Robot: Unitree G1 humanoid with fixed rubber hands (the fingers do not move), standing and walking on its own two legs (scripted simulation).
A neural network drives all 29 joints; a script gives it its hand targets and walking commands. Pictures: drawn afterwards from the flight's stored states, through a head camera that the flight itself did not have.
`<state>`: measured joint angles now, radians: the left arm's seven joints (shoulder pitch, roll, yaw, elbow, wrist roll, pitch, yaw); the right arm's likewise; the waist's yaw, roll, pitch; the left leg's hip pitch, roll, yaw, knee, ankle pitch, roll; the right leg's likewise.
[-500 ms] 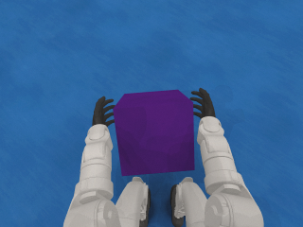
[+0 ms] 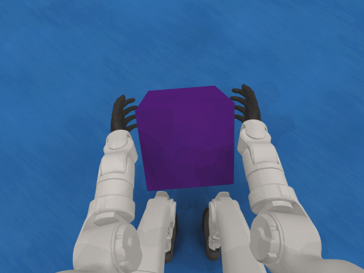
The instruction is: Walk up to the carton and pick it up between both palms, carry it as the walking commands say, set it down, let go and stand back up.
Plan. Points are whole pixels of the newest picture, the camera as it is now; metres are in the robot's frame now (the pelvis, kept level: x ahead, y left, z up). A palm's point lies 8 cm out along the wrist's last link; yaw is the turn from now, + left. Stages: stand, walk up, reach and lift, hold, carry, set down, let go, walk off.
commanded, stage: set down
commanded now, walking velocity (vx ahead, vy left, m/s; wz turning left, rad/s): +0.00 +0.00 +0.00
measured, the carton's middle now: (185, 131) +0.44 +0.03 -0.18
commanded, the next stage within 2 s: none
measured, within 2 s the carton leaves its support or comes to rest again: neither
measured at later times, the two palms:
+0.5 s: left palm (128, 132) +0.42 +0.18 -0.15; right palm (237, 122) +0.45 -0.11 -0.15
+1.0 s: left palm (133, 133) +0.44 +0.19 -0.24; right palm (229, 123) +0.48 -0.10 -0.23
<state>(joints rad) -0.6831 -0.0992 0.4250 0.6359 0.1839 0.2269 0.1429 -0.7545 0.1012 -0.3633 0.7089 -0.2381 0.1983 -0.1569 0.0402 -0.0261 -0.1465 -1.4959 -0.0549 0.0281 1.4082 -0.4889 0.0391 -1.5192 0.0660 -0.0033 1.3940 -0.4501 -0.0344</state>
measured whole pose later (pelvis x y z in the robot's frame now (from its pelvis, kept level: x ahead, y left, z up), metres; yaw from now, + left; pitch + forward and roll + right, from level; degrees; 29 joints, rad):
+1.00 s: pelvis -0.03 +0.00 -0.14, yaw +1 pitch +41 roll +1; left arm -1.04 0.03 0.44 0.75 0.13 0.27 0.13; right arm -1.14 -0.03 -0.36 0.85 -0.16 0.23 -0.21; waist 0.06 -0.04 -0.02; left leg -2.04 -0.07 0.04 1.88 -0.55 0.02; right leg -2.07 0.09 -0.01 1.87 -0.50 -0.03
